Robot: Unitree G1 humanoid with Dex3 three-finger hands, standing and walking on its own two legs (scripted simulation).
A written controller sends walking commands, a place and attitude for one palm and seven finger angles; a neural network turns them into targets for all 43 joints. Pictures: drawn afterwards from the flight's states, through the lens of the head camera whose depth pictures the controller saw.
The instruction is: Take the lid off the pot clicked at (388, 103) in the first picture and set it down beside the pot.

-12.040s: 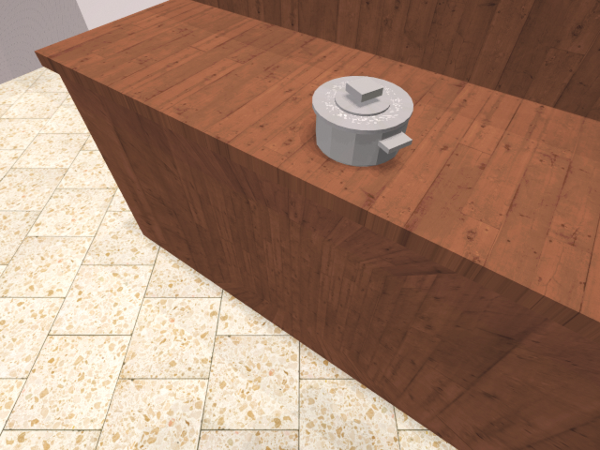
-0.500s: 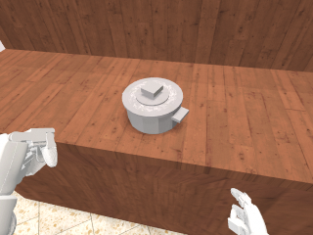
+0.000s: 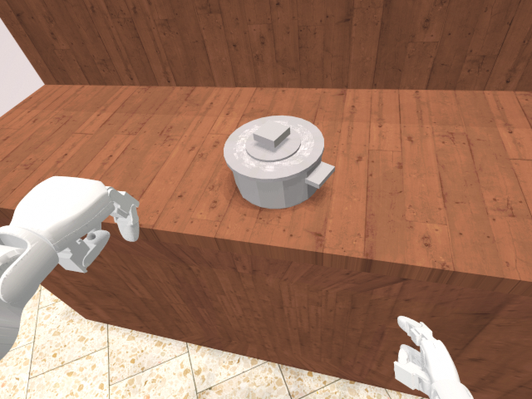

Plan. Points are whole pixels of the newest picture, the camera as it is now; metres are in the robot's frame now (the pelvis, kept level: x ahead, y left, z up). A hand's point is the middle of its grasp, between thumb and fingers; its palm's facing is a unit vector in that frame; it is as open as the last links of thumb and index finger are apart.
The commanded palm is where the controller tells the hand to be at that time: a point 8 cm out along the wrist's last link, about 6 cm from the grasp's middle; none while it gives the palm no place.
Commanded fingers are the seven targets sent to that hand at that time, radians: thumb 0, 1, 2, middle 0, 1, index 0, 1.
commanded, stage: reach forward and open the fingers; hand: left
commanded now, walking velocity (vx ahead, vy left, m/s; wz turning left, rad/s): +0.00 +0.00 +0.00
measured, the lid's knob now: (271, 133) +0.51 +0.06 +0.14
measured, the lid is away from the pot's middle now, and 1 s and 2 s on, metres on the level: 0.00 0.00 0.00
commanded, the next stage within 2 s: move the open hand above the knob in 0.50 s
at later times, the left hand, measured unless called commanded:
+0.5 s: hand (100, 195) +0.30 +0.25 +0.20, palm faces -0.08 +0.06 -0.99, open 10.3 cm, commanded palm +0.27 +0.24 +0.27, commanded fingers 0.00 -0.40 1.60 -0.83 -0.08 -0.83 -0.08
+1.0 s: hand (148, 162) +0.35 +0.20 +0.21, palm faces -0.08 +0.03 -1.00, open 10.4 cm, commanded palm +0.32 +0.19 +0.27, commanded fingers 0.00 -0.40 1.60 -0.83 -0.08 -0.83 -0.08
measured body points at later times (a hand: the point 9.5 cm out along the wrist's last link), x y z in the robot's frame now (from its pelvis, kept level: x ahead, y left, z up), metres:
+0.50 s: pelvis -0.01 +0.00 +0.00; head +0.00 -0.04 +0.45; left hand +0.30 +0.24 +0.26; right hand +0.21 -0.22 -0.09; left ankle +0.04 +0.09 -0.74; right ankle +0.02 -0.12 -0.74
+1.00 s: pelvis +0.01 +0.00 +0.00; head +0.02 -0.05 +0.45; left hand +0.35 +0.20 +0.26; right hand +0.22 -0.21 -0.10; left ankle +0.04 +0.09 -0.74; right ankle +0.02 -0.12 -0.74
